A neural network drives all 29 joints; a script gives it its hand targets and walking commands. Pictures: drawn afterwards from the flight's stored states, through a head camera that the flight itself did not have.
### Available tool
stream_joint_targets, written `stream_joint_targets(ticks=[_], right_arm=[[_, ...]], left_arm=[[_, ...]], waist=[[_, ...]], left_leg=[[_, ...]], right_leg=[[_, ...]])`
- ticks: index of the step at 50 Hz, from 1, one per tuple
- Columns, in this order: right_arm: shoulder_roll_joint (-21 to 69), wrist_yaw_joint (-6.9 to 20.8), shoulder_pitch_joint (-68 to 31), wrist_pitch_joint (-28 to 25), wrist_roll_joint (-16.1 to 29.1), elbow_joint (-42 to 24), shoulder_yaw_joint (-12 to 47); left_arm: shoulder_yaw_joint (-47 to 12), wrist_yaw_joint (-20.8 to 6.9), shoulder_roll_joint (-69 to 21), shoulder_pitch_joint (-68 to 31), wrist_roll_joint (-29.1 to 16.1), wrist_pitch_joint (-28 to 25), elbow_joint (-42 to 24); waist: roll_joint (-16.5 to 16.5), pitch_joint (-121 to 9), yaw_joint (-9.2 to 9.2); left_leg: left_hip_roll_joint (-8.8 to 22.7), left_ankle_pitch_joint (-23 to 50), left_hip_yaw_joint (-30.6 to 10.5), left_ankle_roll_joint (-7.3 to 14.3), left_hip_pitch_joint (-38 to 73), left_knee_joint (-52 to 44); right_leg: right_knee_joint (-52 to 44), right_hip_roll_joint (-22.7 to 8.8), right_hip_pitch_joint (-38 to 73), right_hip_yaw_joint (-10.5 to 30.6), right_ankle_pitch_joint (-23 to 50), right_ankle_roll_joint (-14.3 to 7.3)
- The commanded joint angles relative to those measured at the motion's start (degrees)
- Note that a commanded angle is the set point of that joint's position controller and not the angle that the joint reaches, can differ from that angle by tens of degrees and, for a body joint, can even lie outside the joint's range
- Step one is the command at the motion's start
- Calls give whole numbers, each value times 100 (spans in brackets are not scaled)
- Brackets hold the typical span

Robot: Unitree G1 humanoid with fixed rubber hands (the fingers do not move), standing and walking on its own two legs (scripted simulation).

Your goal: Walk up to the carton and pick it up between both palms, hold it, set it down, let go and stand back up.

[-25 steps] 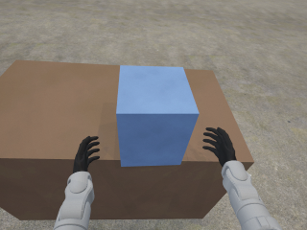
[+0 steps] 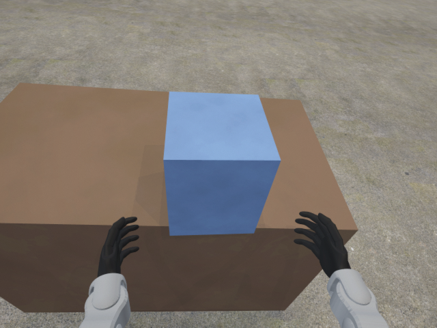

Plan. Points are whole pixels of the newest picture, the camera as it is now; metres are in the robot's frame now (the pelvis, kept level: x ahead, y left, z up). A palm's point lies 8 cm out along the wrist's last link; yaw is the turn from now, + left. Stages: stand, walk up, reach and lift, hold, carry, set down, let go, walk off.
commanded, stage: set down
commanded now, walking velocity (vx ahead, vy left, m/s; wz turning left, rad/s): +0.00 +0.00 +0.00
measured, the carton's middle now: (213, 165) +0.45 +0.04 +0.04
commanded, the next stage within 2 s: let go in 1.72 s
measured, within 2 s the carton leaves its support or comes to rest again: neither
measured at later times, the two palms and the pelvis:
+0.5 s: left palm (106, 275) +0.20 +0.20 +0.00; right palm (336, 277) +0.22 -0.20 +0.01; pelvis +0.02 +0.00 +0.00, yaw +0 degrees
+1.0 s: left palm (102, 283) +0.19 +0.21 -0.02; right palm (336, 291) +0.21 -0.21 -0.02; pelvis +0.02 +0.00 +0.00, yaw +0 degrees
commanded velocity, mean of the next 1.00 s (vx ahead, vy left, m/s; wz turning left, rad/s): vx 0.00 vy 0.00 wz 0.00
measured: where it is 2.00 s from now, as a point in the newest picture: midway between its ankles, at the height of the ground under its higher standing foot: outside the picture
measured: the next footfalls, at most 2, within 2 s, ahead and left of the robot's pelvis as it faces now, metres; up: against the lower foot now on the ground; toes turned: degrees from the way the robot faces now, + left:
none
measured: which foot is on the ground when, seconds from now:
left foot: down 0.00-1.00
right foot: down 0.00-1.00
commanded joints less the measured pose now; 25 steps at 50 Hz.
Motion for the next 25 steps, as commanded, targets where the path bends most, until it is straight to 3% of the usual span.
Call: stream_joint_targets(ticks=[1, 4, 5, 6, 9, 10, 11, 12, 15, 17, 18, 23, 25], right_arm=[[-702, -98, -36, -201, 29, -1643, -384], [-603, -132, 281, -175, -20, -1605, -306], [-539, -175, 492, -112, -108, -1446, -255], [-543, -184, 334, -139, -96, -1517, -244], [-458, -249, 723, -151, -159, -1584, -228], [-521, -230, 650, -213, -145, -1758, -275], [-414, -237, 785, -188, -195, -1472, -207], [-439, -238, 790, -223, -227, -1548, -237], [-421, -251, 818, -328, -229, -1537, -214], [-365, -224, 847, -450, -254, -1469, -241], [-287, -222, 930, -462, -308, -1192, -172], [-239, -242, 956, -596, -306, -1015, -80], [-233, -256, 1043, -584, -375, -779, -116]], left_arm=[[-119, -27, 739, -383, -474, -402, -2047], [-105, -102, 743, -118, -511, -507, -1921], [-140, -180, 746, -88, -550, -492, -1641], [-124, -203, 843, -108, -610, -516, -1663], [7, -273, 835, 176, -589, -554, -1552], [17, -258, 900, 110, -617, -623, -1802], [81, -304, 895, 251, -558, -601, -1436], [129, -335, 956, 222, -594, -630, -1433], [79, -369, 988, 322, -606, -736, -1429], [207, -368, 1088, 310, -603, -835, -1440], [170, -406, 1051, 367, -591, -819, -1101], [305, -506, 1131, 496, -580, -896, -764], [235, -578, 1124, 569, -575, -847, -533]], waist=[[134, -271, -339], [142, 44, -380], [36, 83, -484], [140, -5, -398], [61, 54, -396], [62, -21, -389], [89, 85, -410], [-54, 72, -373], [115, -136, -366], [42, -188, -336], [129, -196, -371], [-23, -44, -337], [40, -29, -416]], left_leg=[[-253, 362, 384, 159, 1467, -300], [-236, 390, 379, 150, 1511, -341], [-251, 345, 412, 161, 1591, -321], [-259, 446, 435, 166, 1601, -279], [-278, 577, 449, 160, 1644, -250], [-261, 604, 395, 161, 1636, -260], [-302, 662, 439, 143, 1627, -259], [-294, 626, 437, 190, 1626, -261], [-283, 836, 408, 157, 1688, -202], [-303, 1006, 425, 159, 1718, -142], [-316, 950, 445, 157, 1691, -134], [-322, 963, 441, 191, 1717, -138], [-336, 954, 479, 167, 1728, -133]], right_leg=[[-523, -131, -367, 325, -375, 17], [-541, -153, -429, 336, -348, 6], [-626, -177, -421, 340, -384, 45], [-585, -210, -470, 363, -284, 65], [-599, -206, -415, 342, -156, 74], [-574, -179, -403, 330, -149, 72], [-611, -208, -351, 354, -62, 73], [-603, -183, -419, 320, -134, 97], [-574, -207, -411, 329, 120, 74], [-553, -201, -401, 291, 279, 102], [-578, -221, -379, 314, 233, 105], [-604, -257, -445, 336, 345, 116], [-626, -288, -420, 340, 393, 156]])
